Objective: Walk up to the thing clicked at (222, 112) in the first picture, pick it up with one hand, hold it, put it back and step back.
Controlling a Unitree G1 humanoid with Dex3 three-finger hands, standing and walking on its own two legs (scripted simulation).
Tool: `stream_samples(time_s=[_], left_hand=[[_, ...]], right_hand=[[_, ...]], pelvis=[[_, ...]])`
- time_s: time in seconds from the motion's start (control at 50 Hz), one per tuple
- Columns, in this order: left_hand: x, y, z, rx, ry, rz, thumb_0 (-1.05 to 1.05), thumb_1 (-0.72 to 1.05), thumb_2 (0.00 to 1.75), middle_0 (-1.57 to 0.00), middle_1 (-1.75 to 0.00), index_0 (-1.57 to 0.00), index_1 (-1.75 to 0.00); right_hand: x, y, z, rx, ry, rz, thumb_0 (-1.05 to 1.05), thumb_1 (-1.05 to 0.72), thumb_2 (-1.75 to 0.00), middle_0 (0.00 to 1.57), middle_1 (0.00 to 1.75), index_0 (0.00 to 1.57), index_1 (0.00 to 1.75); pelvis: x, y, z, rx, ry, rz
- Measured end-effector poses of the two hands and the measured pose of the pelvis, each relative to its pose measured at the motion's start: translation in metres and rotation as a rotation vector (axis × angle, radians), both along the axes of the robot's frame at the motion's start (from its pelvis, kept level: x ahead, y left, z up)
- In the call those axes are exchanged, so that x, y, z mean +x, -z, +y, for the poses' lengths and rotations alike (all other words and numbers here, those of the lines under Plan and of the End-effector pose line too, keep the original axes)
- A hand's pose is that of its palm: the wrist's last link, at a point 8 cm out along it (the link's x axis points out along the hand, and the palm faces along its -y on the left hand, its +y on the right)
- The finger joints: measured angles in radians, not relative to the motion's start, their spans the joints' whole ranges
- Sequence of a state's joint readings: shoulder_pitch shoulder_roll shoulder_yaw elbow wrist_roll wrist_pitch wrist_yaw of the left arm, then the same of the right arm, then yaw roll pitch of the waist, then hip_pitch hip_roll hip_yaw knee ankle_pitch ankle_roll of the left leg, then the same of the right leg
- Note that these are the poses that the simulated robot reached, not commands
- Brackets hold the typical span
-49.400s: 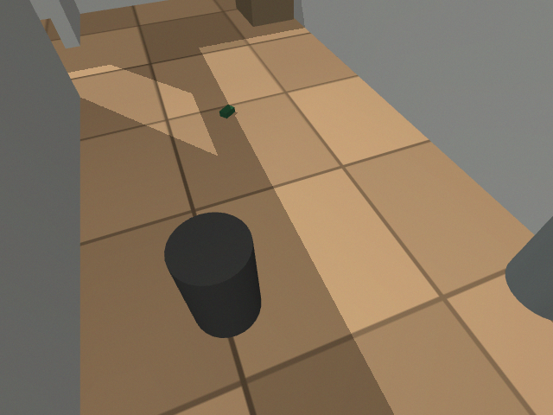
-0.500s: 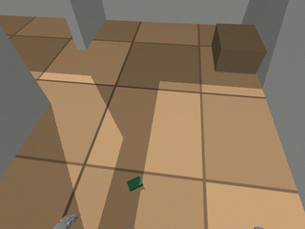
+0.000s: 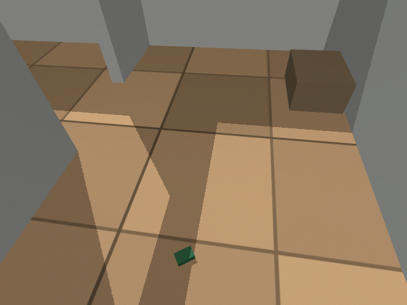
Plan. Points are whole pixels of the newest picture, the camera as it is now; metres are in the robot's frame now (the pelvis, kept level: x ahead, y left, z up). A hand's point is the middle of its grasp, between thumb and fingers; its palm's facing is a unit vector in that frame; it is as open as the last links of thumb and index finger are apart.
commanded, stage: stand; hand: left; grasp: from above
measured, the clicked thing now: (184, 255) +0.48 +0.18 -0.76
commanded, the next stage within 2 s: step back in 1.70 s
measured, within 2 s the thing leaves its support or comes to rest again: neither
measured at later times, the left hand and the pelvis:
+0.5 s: hand out of the picture +0.05 +0.23 -0.16, palm faces +0.01 -0.94 -0.34, open 7.4 cm; pelvis +0.00 -0.01 +0.00, yaw +0 degrees
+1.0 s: hand out of the picture +0.08 +0.24 -0.15, palm faces +0.01 -0.94 -0.34, open 7.4 cm; pelvis +0.01 -0.01 +0.01, yaw +0 degrees
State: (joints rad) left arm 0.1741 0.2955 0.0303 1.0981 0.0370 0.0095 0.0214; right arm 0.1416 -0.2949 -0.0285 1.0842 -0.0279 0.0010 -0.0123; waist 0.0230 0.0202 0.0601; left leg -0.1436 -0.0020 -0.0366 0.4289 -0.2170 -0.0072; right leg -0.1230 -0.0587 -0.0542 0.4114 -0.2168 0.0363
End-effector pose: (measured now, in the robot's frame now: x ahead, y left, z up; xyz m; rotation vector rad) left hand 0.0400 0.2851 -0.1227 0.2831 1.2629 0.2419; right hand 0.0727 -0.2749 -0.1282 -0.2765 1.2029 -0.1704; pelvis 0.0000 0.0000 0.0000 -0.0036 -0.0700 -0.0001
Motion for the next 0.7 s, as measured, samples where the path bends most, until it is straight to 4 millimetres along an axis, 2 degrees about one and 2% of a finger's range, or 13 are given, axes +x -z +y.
stream_samples(time_s=[0.34,0.7], left_hand=[[-0.003,-0.004,-0.003,0.009,-0.005,0.038,0.01,0.91,0.9,-0.2,-0.3,-0.2,-0.3],[0.026,-0.006,-0.01,-0.003,0.012,-0.002,0.01,0.91,0.9,-0.2,-0.3,-0.2,-0.3]], right_hand=[[-0.018,0.0,-0.021,-0.013,0.016,0.07,0.0,-0.9,-0.89,0.2,0.3,0.2,0.3],[-0.003,-0.004,-0.025,-0.021,0.007,0.05,0.0,-0.9,-0.89,0.2,0.3,0.2,0.3]], pelvis=[[-0.001,-0.003,-0.01,0.0,-0.002,0.008],[0.008,-0.005,-0.014,0.0,0.004,0.016]])
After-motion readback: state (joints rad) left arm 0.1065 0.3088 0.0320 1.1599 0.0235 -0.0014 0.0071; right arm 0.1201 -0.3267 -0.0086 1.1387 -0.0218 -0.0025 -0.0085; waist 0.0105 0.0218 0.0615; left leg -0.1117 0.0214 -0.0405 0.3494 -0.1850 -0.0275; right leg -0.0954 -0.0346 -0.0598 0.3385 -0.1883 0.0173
